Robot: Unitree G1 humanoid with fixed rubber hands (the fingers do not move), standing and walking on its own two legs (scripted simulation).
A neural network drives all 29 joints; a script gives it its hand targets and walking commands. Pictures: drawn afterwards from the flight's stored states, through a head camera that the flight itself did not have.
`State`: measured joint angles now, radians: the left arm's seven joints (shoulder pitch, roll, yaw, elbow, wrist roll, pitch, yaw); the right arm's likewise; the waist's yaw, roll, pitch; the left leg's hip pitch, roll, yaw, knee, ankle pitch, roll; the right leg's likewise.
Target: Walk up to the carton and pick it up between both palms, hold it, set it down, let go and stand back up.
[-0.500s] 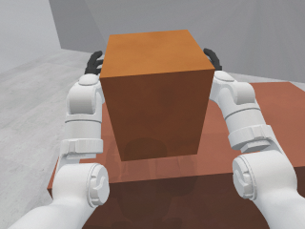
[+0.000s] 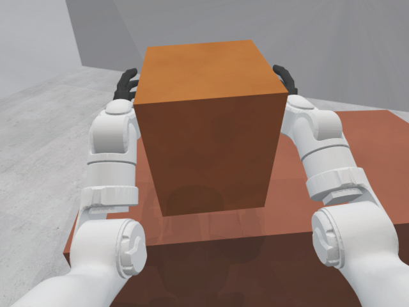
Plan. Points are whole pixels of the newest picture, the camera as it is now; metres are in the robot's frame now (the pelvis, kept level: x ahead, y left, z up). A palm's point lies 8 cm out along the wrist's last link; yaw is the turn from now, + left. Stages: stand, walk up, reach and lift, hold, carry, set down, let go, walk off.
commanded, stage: hold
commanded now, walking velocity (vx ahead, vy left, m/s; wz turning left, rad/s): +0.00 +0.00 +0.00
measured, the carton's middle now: (206, 128) +0.37 +0.00 +0.24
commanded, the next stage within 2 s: none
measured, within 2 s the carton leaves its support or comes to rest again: neither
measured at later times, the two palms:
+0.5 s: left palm (124, 109) +0.37 +0.15 +0.28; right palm (284, 104) +0.37 -0.14 +0.29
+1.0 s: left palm (124, 108) +0.37 +0.15 +0.28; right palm (284, 104) +0.37 -0.14 +0.29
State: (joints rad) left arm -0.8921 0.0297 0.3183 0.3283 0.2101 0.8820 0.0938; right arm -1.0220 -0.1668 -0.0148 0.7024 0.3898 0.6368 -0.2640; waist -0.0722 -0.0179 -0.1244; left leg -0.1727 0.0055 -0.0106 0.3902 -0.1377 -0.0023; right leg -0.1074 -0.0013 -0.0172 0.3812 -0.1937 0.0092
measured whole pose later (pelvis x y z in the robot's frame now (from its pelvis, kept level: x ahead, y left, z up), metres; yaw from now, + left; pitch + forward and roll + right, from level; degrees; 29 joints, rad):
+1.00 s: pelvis +0.00 +0.00 +0.00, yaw +0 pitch -5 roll -1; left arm -0.89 0.03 0.32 0.33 0.21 0.88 0.09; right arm -1.02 -0.17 -0.01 0.71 0.39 0.64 -0.27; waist -0.07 -0.02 -0.13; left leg -0.17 0.01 -0.01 0.39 -0.14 0.00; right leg -0.11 0.00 -0.02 0.38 -0.19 0.01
